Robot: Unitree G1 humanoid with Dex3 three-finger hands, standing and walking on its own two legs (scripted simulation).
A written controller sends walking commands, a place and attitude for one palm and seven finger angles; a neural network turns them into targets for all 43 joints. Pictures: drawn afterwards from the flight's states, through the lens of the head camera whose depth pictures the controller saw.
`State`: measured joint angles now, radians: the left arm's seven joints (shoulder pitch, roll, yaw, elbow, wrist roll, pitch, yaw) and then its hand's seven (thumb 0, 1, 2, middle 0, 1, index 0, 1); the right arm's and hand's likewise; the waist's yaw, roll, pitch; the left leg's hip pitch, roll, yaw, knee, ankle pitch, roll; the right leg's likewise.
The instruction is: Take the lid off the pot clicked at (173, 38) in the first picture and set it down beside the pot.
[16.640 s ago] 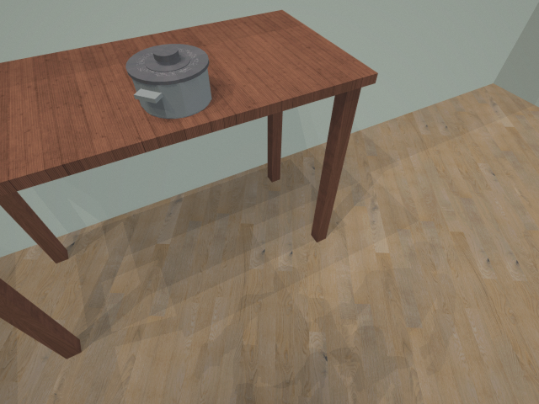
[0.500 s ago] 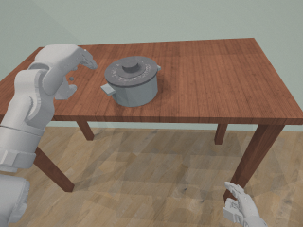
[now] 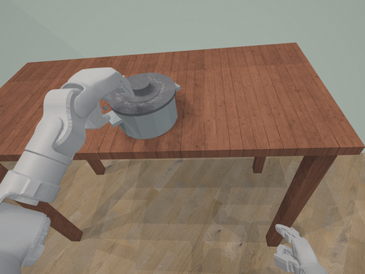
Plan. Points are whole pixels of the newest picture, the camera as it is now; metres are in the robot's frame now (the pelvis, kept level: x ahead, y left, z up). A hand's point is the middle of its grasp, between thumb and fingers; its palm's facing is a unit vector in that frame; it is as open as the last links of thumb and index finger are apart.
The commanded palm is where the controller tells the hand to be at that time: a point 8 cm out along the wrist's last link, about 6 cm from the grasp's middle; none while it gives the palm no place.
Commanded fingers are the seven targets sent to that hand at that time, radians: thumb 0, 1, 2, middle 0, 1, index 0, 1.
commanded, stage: move the open hand above the knob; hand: left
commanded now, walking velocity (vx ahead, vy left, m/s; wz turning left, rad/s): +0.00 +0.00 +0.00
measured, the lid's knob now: (140, 85) +0.52 +0.15 +0.16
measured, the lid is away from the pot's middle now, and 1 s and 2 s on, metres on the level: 0.01 0.01 0.01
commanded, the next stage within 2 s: lower the open fingers around the knob in 1.52 s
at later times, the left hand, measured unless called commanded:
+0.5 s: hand (115, 73) +0.47 +0.17 +0.23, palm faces -0.21 -0.05 -0.98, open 9.9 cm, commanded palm +0.45 +0.17 +0.29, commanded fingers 0.00 -0.39 1.72 -0.88 -0.08 -0.88 -0.08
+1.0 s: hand (136, 62) +0.51 +0.14 +0.23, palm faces -0.26 -0.08 -0.96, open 9.9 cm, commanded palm +0.49 +0.16 +0.29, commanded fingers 0.00 -0.39 1.72 -0.88 -0.08 -0.88 -0.08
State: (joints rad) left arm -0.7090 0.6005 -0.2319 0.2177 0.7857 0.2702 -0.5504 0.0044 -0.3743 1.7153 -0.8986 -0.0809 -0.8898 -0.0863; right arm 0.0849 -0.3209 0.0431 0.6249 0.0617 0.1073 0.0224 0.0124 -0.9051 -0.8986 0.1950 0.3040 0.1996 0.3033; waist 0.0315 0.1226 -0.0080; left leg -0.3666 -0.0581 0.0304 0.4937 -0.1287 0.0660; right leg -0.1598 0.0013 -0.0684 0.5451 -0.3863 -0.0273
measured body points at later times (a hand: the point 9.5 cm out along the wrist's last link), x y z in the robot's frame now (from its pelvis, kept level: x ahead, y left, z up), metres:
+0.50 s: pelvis +0.01 +0.00 +0.00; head +0.03 -0.03 +0.45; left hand +0.47 +0.17 +0.29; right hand +0.15 -0.25 -0.13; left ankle +0.08 +0.08 -0.73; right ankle -0.06 -0.10 -0.73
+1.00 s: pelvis +0.03 +0.00 +0.00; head +0.05 -0.03 +0.45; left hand +0.52 +0.14 +0.29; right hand +0.08 -0.27 -0.14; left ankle +0.08 +0.08 -0.73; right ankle -0.06 -0.10 -0.73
